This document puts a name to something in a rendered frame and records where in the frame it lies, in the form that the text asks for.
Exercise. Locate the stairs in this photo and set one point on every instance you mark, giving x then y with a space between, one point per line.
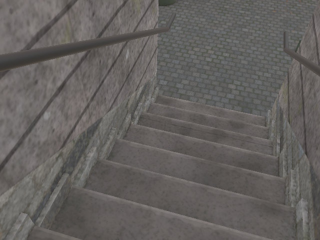
185 171

